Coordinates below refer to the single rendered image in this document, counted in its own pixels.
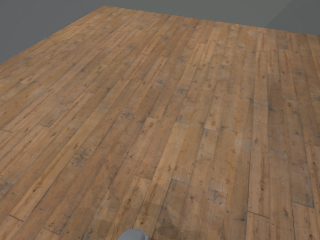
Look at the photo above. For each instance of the robot left thigh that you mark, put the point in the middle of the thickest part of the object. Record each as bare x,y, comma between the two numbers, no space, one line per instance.
133,234

